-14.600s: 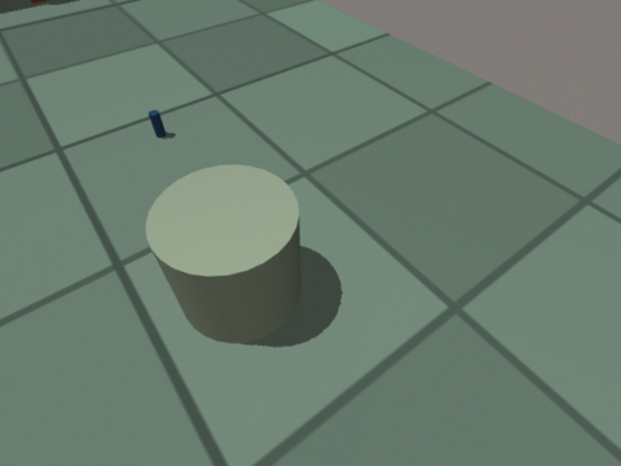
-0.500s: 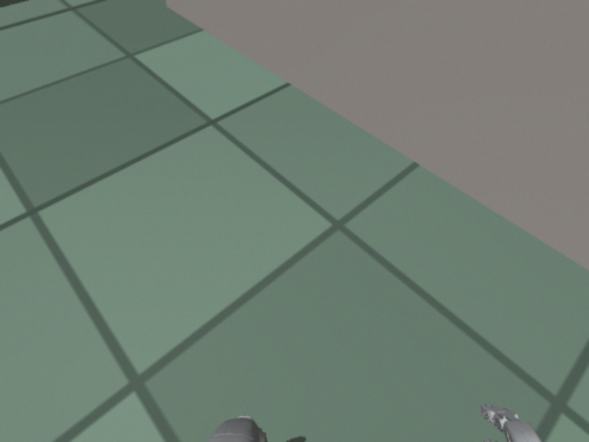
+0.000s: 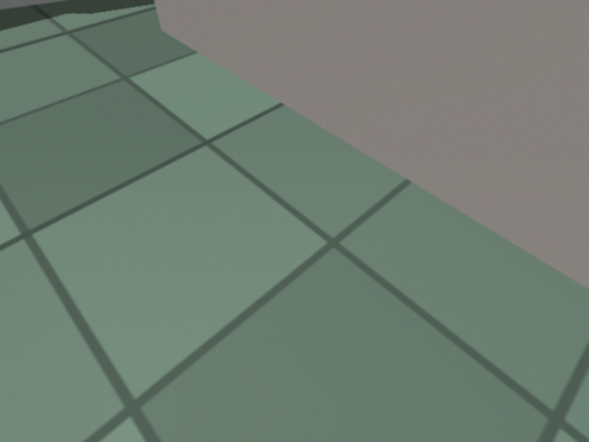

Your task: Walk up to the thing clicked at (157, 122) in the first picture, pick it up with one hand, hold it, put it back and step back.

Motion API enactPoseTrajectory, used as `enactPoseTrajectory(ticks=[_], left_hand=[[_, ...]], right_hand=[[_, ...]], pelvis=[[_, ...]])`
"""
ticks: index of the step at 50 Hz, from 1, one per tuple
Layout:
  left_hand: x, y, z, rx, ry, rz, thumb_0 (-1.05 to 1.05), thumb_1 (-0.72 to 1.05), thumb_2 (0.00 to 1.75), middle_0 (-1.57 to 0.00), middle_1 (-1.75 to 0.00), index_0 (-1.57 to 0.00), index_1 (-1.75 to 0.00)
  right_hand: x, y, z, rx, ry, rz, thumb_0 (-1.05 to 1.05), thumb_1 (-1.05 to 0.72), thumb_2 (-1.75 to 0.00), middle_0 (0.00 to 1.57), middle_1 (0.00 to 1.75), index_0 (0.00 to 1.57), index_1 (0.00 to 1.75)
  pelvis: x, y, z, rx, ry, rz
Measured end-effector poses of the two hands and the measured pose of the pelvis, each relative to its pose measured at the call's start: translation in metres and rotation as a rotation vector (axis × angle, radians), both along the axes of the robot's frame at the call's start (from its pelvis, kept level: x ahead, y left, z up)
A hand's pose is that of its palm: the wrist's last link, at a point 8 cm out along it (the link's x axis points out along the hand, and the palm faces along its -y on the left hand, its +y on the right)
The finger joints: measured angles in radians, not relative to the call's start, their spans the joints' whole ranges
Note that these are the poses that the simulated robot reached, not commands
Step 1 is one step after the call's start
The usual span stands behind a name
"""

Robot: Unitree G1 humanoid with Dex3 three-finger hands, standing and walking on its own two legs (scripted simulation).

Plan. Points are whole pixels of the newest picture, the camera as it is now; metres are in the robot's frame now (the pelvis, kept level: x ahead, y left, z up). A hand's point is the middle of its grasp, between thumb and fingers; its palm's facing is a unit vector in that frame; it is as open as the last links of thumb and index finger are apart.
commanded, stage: walk up
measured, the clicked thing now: out of the picture +0.56 +1.34 -0.71
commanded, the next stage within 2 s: stand in 0.38 s
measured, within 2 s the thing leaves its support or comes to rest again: neither
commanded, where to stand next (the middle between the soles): +0.07 -0.01 m, yaw +0 degrees
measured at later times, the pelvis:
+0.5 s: pelvis +0.01 +0.00 +0.00, yaw +0 degrees
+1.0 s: pelvis +0.02 -0.01 +0.00, yaw -1 degrees
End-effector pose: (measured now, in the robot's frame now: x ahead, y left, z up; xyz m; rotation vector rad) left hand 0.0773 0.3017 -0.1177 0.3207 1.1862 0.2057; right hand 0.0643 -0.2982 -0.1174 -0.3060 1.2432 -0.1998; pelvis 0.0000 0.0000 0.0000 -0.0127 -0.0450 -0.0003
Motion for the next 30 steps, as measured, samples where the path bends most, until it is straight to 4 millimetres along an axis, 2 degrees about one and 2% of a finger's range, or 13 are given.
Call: enactPoseTrajectory(ticks=[4,8,19,30], left_hand=[[0.013,-0.002,0.0,-0.009,-0.013,-0.015,0.0,0.91,0.89,-0.21,-0.3,-0.2,-0.3],[0.017,-0.004,0.001,-0.011,-0.009,-0.024,0.0,0.91,0.89,-0.21,-0.3,-0.2,-0.3],[0.002,-0.003,0.004,0.008,0.041,0.005,0.0,0.91,0.89,-0.21,-0.3,-0.2,-0.3],[-0.009,-0.008,0.0,0.001,0.081,0.029,0.0,0.91,0.89,-0.21,-0.3,-0.2,-0.3]], right_hand=[[0.004,0.0,0.004,-0.008,-0.012,-0.011,0.0,-0.9,-0.89,0.2,0.3,0.21,0.3],[0.009,0.0,0.005,-0.004,-0.022,-0.011,0.0,-0.9,-0.89,0.2,0.3,0.21,0.3],[0.023,0.003,-0.001,0.02,-0.032,-0.004,0.0,-0.9,-0.89,0.2,0.3,0.21,0.3],[0.028,-0.002,0.0,0.015,-0.024,0.001,0.0,-0.9,-0.89,0.2,0.3,0.21,0.3]], pelvis=[[0.002,0.001,0.001,0.003,0.004,-0.001],[0.003,0.001,0.002,0.003,0.011,-0.001],[0.009,-0.002,0.003,0.005,0.011,0.0],[0.015,-0.007,0.004,0.009,0.013,-0.005]])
